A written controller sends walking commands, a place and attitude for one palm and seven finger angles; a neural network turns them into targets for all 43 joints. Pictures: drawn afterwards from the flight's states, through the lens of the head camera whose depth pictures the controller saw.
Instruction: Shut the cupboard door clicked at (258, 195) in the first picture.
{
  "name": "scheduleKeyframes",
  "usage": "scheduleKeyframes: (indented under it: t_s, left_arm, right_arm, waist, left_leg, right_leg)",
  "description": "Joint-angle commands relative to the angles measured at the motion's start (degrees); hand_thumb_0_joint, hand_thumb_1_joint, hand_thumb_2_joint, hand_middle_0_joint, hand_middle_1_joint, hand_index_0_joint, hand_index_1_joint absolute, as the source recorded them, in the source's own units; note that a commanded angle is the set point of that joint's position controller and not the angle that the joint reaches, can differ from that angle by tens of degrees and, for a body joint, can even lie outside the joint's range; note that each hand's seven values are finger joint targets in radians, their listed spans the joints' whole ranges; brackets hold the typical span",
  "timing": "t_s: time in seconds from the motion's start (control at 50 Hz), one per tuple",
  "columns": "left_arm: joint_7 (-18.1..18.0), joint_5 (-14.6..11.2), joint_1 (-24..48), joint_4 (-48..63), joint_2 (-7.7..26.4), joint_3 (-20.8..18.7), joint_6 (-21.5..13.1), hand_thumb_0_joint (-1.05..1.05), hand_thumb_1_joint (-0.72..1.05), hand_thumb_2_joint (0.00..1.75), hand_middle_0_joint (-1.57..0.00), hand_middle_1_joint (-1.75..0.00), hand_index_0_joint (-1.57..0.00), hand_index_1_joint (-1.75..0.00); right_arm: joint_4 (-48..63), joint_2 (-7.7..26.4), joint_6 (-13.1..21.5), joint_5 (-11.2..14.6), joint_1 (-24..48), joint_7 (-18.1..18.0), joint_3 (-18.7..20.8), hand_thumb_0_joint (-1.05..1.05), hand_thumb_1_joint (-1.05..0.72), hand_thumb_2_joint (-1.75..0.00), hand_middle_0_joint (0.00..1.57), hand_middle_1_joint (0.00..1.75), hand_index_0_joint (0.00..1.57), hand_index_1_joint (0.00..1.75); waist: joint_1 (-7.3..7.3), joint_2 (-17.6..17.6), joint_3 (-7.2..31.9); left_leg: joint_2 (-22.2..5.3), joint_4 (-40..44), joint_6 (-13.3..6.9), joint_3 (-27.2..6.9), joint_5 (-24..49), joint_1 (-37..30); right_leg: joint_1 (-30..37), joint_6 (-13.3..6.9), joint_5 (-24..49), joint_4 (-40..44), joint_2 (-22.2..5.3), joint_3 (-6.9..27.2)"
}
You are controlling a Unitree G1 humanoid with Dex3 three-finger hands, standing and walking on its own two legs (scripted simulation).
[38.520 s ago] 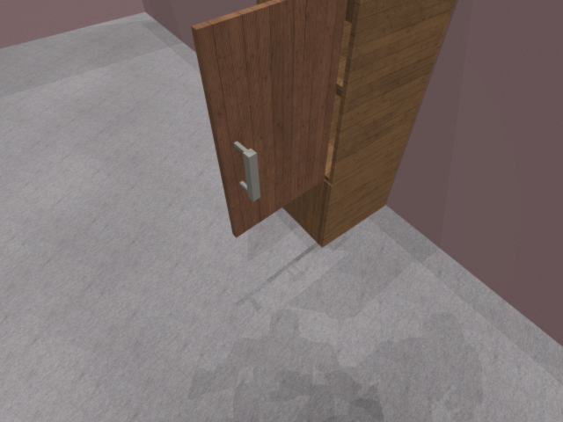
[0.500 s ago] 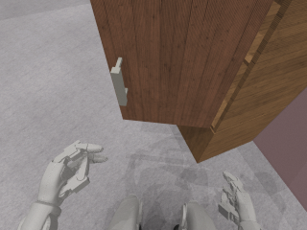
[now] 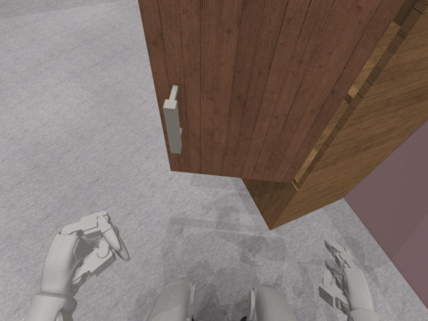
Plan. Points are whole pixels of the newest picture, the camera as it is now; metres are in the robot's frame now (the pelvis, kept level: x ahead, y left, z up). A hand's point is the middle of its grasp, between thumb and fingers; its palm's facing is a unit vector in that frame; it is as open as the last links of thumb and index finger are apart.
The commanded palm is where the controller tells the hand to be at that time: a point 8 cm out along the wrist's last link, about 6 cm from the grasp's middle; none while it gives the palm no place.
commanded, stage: raise the hand and make a fist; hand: left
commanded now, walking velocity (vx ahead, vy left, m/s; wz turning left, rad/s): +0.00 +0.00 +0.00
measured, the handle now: (175, 121) +0.50 +0.13 +0.04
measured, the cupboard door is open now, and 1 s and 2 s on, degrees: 61 61 61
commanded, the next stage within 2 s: bring the fist close to the handle in 0.74 s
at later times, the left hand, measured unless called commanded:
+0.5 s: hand (113, 246) +0.23 +0.18 +0.05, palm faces -0.04 -1.00 -0.03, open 3.1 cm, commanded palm +0.21 +0.23 +0.05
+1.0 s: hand (127, 240) +0.24 +0.16 +0.04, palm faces -0.05 -1.00 -0.03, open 3.1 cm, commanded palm +0.24 +0.21 +0.05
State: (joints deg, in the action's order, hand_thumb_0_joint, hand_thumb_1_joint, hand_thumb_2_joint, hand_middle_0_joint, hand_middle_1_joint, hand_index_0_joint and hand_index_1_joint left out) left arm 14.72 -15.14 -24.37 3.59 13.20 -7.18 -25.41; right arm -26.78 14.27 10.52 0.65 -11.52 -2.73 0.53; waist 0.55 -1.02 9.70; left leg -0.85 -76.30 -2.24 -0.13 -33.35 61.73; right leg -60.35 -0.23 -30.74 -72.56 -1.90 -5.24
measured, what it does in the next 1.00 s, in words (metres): stands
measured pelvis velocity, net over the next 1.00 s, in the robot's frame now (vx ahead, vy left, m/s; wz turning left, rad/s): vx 0.01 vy -0.01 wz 0.00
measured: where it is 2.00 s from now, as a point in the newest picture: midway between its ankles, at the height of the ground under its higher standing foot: outside the picture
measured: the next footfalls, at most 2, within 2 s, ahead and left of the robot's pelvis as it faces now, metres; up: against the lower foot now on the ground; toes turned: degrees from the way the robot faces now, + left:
none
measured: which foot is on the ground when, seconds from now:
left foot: down 0.00-1.00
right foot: down 0.00-1.00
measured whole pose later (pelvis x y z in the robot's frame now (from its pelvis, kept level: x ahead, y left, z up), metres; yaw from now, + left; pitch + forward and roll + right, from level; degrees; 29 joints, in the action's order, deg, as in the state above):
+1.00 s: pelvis +0.01 -0.01 -0.01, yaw +0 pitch +20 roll -3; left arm 16.3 -15.9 -19.2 0.9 13.4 -7.2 -24.3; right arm -26.8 14.5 8.7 0.8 -12.4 -2.8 -0.8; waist 0.6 -2.1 10.2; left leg -1.3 -77.7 -1.1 -1.2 -34.4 63.2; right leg -61.9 -1.4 -32.2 -74.3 -1.3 -6.1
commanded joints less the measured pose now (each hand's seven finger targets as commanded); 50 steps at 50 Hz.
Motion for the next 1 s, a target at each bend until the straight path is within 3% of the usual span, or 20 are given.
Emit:
scheduleKeyframes:
  t_s: [0.0, 0.06, 0.08, 0.12, 0.16, 0.2, 0.26, 0.38, 0.46, 0.58, 0.66, 0.82, 0.92, 0.96, 0.98]
  left_arm:
    - [0.5, -1.0, 0.5, 11.1, 5.2, -3.0, -2.4, 0.00, 0.90, 0.90, -1.28, -1.48, -1.28, -1.48]
    - [0.8, -1.1, 2.1, 12.3, 6.6, -3.9, -2.1, 0.00, 0.90, 0.90, -1.30, -1.50, -1.30, -1.50]
    - [0.9, -1.1, 2.2, 13.1, 6.9, -4.2, -2.2, 0.00, 0.90, 0.90, -1.30, -1.50, -1.30, -1.50]
    - [1.3, -1.6, 1.7, 11.8, 5.7, -3.8, -2.0, 0.00, 0.90, 0.90, -1.30, -1.50, -1.30, -1.50]
    - [1.4, -1.7, 2.4, 12.3, 7.3, -5.3, -2.0, 0.00, 0.90, 0.90, -1.30, -1.50, -1.30, -1.50]
    - [1.8, -2.0, 2.6, 12.0, 6.6, -4.8, -1.9, 0.00, 0.90, 0.90, -1.30, -1.50, -1.30, -1.50]
    - [2.3, -2.3, 2.8, 9.9, 7.4, -5.8, -1.3, 0.00, 0.90, 0.90, -1.30, -1.50, -1.30, -1.50]
    - [3.0, -3.3, 2.8, 10.7, 7.6, -6.3, -1.5, 0.00, 0.90, 0.90, -1.30, -1.50, -1.30, -1.50]
    - [2.5, -3.1, 2.6, 9.7, 8.0, -6.4, -1.8, 0.00, 0.90, 0.90, -1.30, -1.50, -1.30, -1.50]
    - [1.8, -2.8, 2.2, 11.1, 7.8, -6.2, -2.3, 0.00, 0.90, 0.90, -1.30, -1.50, -1.30, -1.50]
    - [1.8, -3.0, 2.8, 8.8, 7.5, -6.0, -2.4, 0.00, 0.90, 0.90, -1.30, -1.50, -1.30, -1.50]
    - [2.4, -3.1, 2.9, 9.9, 7.3, -5.7, -2.6, 0.00, 0.90, 0.90, -1.30, -1.50, -1.30, -1.50]
    - [1.6, -1.9, 10.3, 9.2, 6.0, -2.6, -2.4, 0.00, 0.90, 0.90, -1.30, -1.50, -1.30, -1.50]
    - [0.9, -1.6, 12.4, 8.5, 7.3, -3.5, -1.9, 0.00, 0.90, 0.90, -1.30, -1.50, -1.30, -1.50]
    - [0.8, -1.2, 12.4, 8.0, 6.2, -2.6, -1.5, 0.00, 0.90, 0.90, -1.30, -1.50, -1.30, -1.50]
  right_arm:
    - [8.8, 7.4, 1.8, 0.1, 0.1, -0.1, 2.9, 0.00, -0.90, -0.90, 0.20, 0.30, 0.20, 0.30]
    - [9.1, 7.6, 1.7, 0.1, 0.0, -0.2, 2.7, 0.00, -0.90, -0.90, 0.20, 0.30, 0.20, 0.30]
    - [9.2, 7.6, 1.6, 0.0, 0.0, -0.1, 2.7, 0.00, -0.90, -0.90, 0.20, 0.30, 0.20, 0.30]
    - [9.0, 7.3, 1.6, 0.1, 0.0, -0.1, 2.6, 0.00, -0.90, -0.90, 0.20, 0.30, 0.20, 0.30]
    - [9.0, 7.5, 1.5, 0.0, -0.1, -0.1, 2.6, 0.00, -0.90, -0.90, 0.20, 0.30, 0.20, 0.30]
    - [8.9, 7.4, 1.5, 0.1, -0.1, 0.0, 2.5, 0.00, -0.90, -0.90, 0.20, 0.30, 0.20, 0.30]
    - [8.8, 7.5, 1.4, 0.2, 0.0, -0.2, 2.5, 0.00, -0.90, -0.90, 0.20, 0.30, 0.20, 0.30]
    - [8.7, 7.5, 1.8, 0.4, -0.1, -0.3, 2.6, 0.00, -0.90, -0.90, 0.20, 0.30, 0.20, 0.30]
    - [8.5, 7.4, 1.7, 0.5, 0.1, -0.3, 2.8, 0.00, -0.90, -0.90, 0.20, 0.30, 0.20, 0.30]
    - [8.7, 7.3, 1.4, 0.5, 0.1, -0.2, 2.8, 0.00, -0.90, -0.90, 0.20, 0.30, 0.20, 0.30]
    - [8.7, 7.3, 1.0, 0.6, 0.0, -0.5, 2.8, 0.00, -0.90, -0.90, 0.20, 0.30, 0.20, 0.30]
    - [8.7, 7.1, 0.9, 0.5, -0.1, -0.5, 2.6, 0.00, -0.90, -0.90, 0.20, 0.30, 0.20, 0.30]
    - [8.0, 7.7, 1.2, 0.3, -0.8, -0.6, 2.3, 0.00, -0.90, -0.90, 0.20, 0.30, 0.20, 0.30]
    - [7.7, 8.0, 1.1, 0.2, -1.0, -0.6, 2.2, 0.00, -0.90, -0.90, 0.20, 0.30, 0.20, 0.30]
    - [8.0, 7.9, 1.0, 0.2, -0.9, -0.5, 2.1, 0.00, -0.90, -0.90, 0.20, 0.30, 0.20, 0.30]
  waist:
    - [-0.46, -2.5, 13.1]
    - [-0.19, -4.1, 13.0]
    - [-0.03, -4.3, 14.7]
    - [-0.48, -2.9, 13.6]
    - [0.07, -3.5, 15.0]
    - [-0.09, -3.7, 14.8]
    - [-0.12, -1.6, 13.9]
    - [0.25, -1.8, 16.3]
    - [0.17, -1.2, 14.3]
    - [0.36, -2.5, 15.5]
    - [-0.44, 0.5, 13.1]
    - [-0.39, -1.0, 14.9]
    - [-2.13, -1.2, 13.5]
    - [-1.66, -1.4, 14.2]
    - [-1.57, -1.4, 15.2]
  left_leg:
    - [0.9, 14.2, 2.0, -4.5, 13.3, -11.2]
    - [1.0, 14.4, 2.3, -5.0, 13.7, -11.5]
    - [0.9, 14.1, 2.4, -4.8, 15.2, -12.4]
    - [0.9, 13.8, 2.4, -4.8, 14.8, -12.1]
    - [0.9, 13.4, 2.4, -4.8, 16.4, -11.9]
    - [0.9, 13.5, 2.6, -4.7, 15.9, -12.0]
    - [1.2, 13.1, 2.1, -4.4, 14.1, -9.8]
    - [1.4, 12.3, 1.8, -3.6, 15.3, -9.8]
    - [1.4, 11.9, 1.5, -3.2, 14.0, -7.8]
    - [1.4, 12.1, 1.5, -2.9, 14.2, -8.3]
    - [1.5, 11.0, 1.1, -2.5, 11.3, -5.6]
    - [1.4, 10.6, 1.1, -2.3, 13.3, -6.7]
    - [1.2, 9.9, 0.9, -2.7, 11.5, -6.5]
    - [1.3, 10.1, 0.9, -3.0, 11.2, -6.4]
    - [1.3, 10.3, 0.9, -2.7, 11.6, -6.8]
  right_leg:
    - [8.4, -2.0, 8.1, 8.1, 3.4, 0.6]
    - [8.4, -2.3, 8.1, 7.8, 3.5, 0.6]
    - [8.7, -2.3, 9.2, 7.5, 3.3, 0.6]
    - [8.4, -2.1, 9.2, 8.0, 3.5, 0.5]
    - [9.1, -2.3, 10.2, 7.3, 3.7, 0.6]
    - [8.8, -2.2, 9.8, 7.5, 3.5, 0.6]
    - [9.6, -2.2, 8.7, 8.1, 3.6, 1.0]
    - [11.4, -2.1, 10.1, 8.5, 3.2, 2.0]
    - [11.4, -2.2, 8.7, 8.9, 3.3, 2.6]
    - [12.0, -2.1, 9.1, 8.7, 3.0, 2.8]
    - [12.0, -1.8, 5.3, 10.5, 2.9, 4.2]
    - [12.5, -1.7, 8.7, 9.6, 2.8, 4.1]
    - [9.2, -1.6, 6.9, 9.4, 2.8, 3.7]
    - [9.8, -1.9, 6.1, 9.4, 2.9, 3.8]
    - [10.2, -1.8, 6.9, 9.3, 2.7, 3.7]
